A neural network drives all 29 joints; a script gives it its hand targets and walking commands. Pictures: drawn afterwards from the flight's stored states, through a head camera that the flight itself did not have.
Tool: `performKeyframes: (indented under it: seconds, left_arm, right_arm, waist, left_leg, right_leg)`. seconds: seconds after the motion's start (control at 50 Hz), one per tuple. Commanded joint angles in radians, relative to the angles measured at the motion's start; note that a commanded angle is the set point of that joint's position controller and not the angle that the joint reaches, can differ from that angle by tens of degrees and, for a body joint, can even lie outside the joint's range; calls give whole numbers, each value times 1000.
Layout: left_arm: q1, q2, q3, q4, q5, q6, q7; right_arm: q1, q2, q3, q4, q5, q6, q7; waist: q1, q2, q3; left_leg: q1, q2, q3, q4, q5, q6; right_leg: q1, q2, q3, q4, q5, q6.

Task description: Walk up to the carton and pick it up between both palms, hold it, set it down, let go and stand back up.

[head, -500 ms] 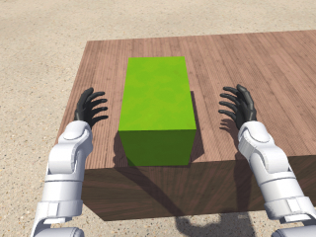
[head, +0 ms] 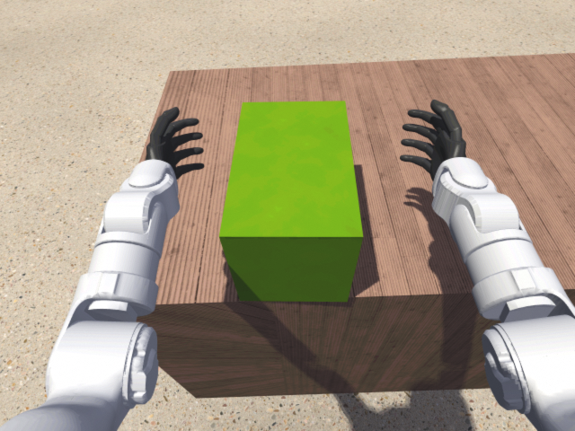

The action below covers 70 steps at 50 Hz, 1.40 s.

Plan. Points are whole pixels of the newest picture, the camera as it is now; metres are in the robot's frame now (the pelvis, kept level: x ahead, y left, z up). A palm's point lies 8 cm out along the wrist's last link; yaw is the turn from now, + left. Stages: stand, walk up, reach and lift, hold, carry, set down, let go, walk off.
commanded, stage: reach and lift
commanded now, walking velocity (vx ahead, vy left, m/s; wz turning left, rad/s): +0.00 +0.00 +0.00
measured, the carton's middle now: (293, 199) +0.48 +0.05 +0.03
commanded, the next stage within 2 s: none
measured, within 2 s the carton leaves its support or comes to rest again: neither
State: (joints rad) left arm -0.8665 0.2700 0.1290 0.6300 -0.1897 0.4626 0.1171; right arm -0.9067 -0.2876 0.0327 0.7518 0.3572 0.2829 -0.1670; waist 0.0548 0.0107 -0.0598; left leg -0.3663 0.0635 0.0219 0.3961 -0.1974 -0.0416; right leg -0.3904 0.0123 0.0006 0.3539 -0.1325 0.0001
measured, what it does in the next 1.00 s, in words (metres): stands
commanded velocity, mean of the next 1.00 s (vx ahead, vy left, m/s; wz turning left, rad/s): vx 0.00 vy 0.00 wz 0.00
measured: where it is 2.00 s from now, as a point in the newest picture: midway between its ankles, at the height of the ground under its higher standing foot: outside the picture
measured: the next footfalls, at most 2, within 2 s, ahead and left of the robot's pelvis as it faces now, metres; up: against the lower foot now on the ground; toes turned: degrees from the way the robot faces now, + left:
none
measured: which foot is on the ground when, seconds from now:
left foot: down 0.00-1.00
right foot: down 0.00-1.00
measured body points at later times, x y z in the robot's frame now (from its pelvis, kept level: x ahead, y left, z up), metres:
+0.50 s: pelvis +0.00 +0.00 -0.01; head +0.07 +0.01 +0.44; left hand +0.43 +0.23 +0.06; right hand +0.46 -0.12 +0.06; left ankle -0.01 +0.14 -0.74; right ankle +0.02 -0.12 -0.74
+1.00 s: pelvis -0.01 +0.01 -0.02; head +0.08 +0.00 +0.42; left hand +0.44 +0.18 +0.05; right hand +0.46 -0.11 +0.05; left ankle -0.01 +0.14 -0.74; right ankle +0.02 -0.12 -0.74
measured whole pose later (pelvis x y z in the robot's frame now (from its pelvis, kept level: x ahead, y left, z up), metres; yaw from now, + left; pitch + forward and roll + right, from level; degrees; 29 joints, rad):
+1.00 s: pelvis -0.01 +0.01 -0.02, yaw +1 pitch +22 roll -1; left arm -0.99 0.11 0.16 1.33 -0.10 -0.28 0.13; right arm -0.95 -0.11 -0.11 1.17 0.11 -0.15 -0.11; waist 0.05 0.01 -0.21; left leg -0.72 0.05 0.00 0.56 -0.22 -0.03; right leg -0.73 0.00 -0.01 0.51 -0.16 0.01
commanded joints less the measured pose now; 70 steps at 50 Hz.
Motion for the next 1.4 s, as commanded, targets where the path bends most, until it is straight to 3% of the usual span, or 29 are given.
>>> performKeyframes:
  seconds: [0.0,0.06,0.08,0.16,0.18,0.2,0.22,0.28,0.32,0.4,0.48,0.52,0.58,0.64,0.78,0.84,0.88,0.9,0.94,0.96,1.02,1.04,1.06,1.08,1.14,1.18,1.2,1.28,1.38]
  left_arm:
    - [-585,169,29,-124,4,-114,8]
    - [-558,143,33,-5,32,-161,-7]
    - [-550,134,24,40,23,-183,-15]
    - [-533,124,56,27,92,-275,-18]
    - [-513,98,41,89,82,-291,-24]
    - [-522,95,46,118,89,-315,-28]
    - [-514,89,43,150,96,-339,-29]
    - [-531,81,44,78,94,-421,-15]
    - [-556,58,28,122,98,-454,-12]
    - [-579,37,10,152,67,-534,-5]
    - [-613,14,-34,285,44,-633,-1]
    - [-598,7,-33,359,60,-671,1]
    - [-632,-7,-66,396,16,-727,8]
    - [-641,1,-68,452,18,-749,16]
    - [-611,25,-6,542,44,-766,1]
    - [-631,-10,5,525,67,-784,1]
    - [-656,-27,5,472,82,-795,6]
    - [-657,-33,18,488,90,-797,7]
    - [-669,-51,38,493,117,-790,3]
    - [-673,-65,50,489,131,-791,2]
    - [-678,-140,71,445,188,-778,-1]
    - [-674,-161,101,417,223,-769,-4]
    - [-682,-207,115,394,251,-763,-11]
    - [-674,-268,152,371,308,-758,-22]
    - [-667,-594,163,369,471,-744,-108]
    - [-571,-768,155,430,563,-741,-153]
    - [-529,-782,159,432,585,-741,-155]
    - [-468,-787,210,431,651,-717,-146]
    - [-427,-797,209,372,669,-678,-135]
  right_arm:
    - [-628,-139,-57,-121,-27,-79,9]
    - [-610,-104,-46,-19,-44,-114,-2]
    - [-595,-78,-30,16,-46,-122,-2]
    - [-565,-74,-63,9,-91,-189,-6]
    - [-535,-43,-53,65,-99,-195,-8]
    - [-538,-37,-65,90,-112,-210,-8]
    - [-530,-30,-65,97,-122,-227,-4]
    - [-520,-47,-102,-1,-156,-300,0]
    - [-522,-38,-122,49,-165,-321,6]
    - [-543,-42,-141,19,-202,-382,19]
    - [-563,-36,-167,106,-234,-434,37]
    - [-548,-13,-149,167,-229,-450,46]
    - [-562,-9,-135,221,-209,-471,59]
    - [-581,-26,-135,251,-192,-480,62]
    - [-602,28,-81,235,-194,-481,54]
    - [-604,73,-95,236,-210,-490,57]
    - [-603,85,-118,211,-213,-495,59]
    - [-612,108,-115,195,-226,-496,58]
    - [-606,123,-162,207,-275,-485,53]
    - [-605,130,-185,212,-302,-483,50]
    - [-594,185,-259,201,-390,-489,48]
    - [-592,215,-284,179,-423,-497,53]
    - [-592,254,-324,166,-473,-505,61]
    - [-589,331,-347,150,-524,-514,74]
    - [-584,669,-410,145,-779,-551,150]
    - [-493,824,-450,221,-904,-583,214]
    - [-469,840,-441,239,-926,-602,232]
    - [-432,856,-454,275,-965,-627,239]
    - [-415,856,-438,248,-959,-633,241]
  waist:
    - [7,1,-764]
    - [16,-14,-737]
    - [2,-40,-694]
    - [14,8,-793]
    - [-6,-11,-727]
    - [1,-24,-710]
    - [6,-24,-681]
    - [9,11,-829]
    - [-2,47,-825]
    - [0,19,-880]
    - [-14,19,-902]
    - [2,33,-898]
    - [-23,10,-938]
    - [-17,25,-943]
    - [16,-86,-908]
    - [19,-80,-921]
    - [11,-29,-986]
    - [12,-52,-963]
    - [-18,-46,-932]
    - [-5,-53,-920]
    - [-42,-28,-936]
    - [-21,-9,-960]
    - [-37,-2,-965]
    - [-23,-12,-964]
    - [-46,-19,-891]
    - [-48,40,-824]
    - [-31,32,-810]
    - [-28,15,-673]
    - [-10,5,-607]
  left_leg:
    - [241,-73,16,40,423,-16]
    - [195,-79,17,44,431,-16]
    - [155,-84,19,42,413,-6]
    - [172,-86,28,35,487,-29]
    - [148,-85,23,37,475,-26]
    - [146,-83,24,30,456,-33]
    - [135,-82,28,23,431,-33]
    - [162,-85,32,60,542,-56]
    - [186,-79,35,75,539,-66]
    - [180,-76,31,104,534,-73]
    - [116,-67,37,131,476,-74]
    - [85,-63,37,135,463,-71]
    - [81,-54,27,152,457,-71]
    - [27,-51,32,166,414,-68]
    - [-169,-78,49,157,364,-29]
    - [-198,-77,55,129,330,-22]
    - [-173,-78,58,130,319,-27]
    - [-163,-76,61,146,339,-25]
    - [-165,-77,61,138,314,-30]
    - [-168,-78,64,128,300,-27]
    - [-97,-77,67,113,332,-40]
    - [-64,-75,73,110,346,-39]
    - [-12,-78,72,108,382,-48]
    - [16,-75,77,112,433,-54]
    - [41,-85,99,50,397,-47]
    - [124,-73,106,37,434,-59]
    - [169,-66,104,32,471,-63]
    - [149,-59,110,-4,428,-54]
    - [175,-59,123,-26,423,-43]
  right_leg:
    - [360,41,-18,43,429,39]
    - [391,37,-12,49,490,43]
    - [414,35,-9,52,496,46]
    - [455,33,-12,58,538,45]
    - [444,35,-7,57,530,36]
    - [433,31,-14,52,497,40]
    - [419,31,-17,44,457,41]
    - [416,42,-21,70,539,34]
    - [346,46,-34,62,472,26]
    - [280,49,-49,75,436,21]
    - [212,45,-55,102,372,20]
    - [215,33,-46,109,346,13]
    - [170,35,-51,126,315,8]
    - [151,28,-45,136,284,12]
    - [335,12,-7,209,434,42]
    - [347,7,-6,203,401,43]
    - [316,6,1,196,372,36]
    - [294,7,-8,205,395,36]
    - [308,6,-14,196,370,33]
    - [309,6,-12,189,348,34]
    - [294,12,-32,167,350,26]
    - [291,16,-35,158,346,17]
    - [266,21,-45,147,355,16]
    - [285,23,-52,141,401,18]
    - [379,24,-80,95,433,24]
    - [389,29,-104,67,444,9]
    - [381,37,-113,55,445,1]
    - [402,36,-128,15,392,8]
    - [414,35,-135,-10,360,14]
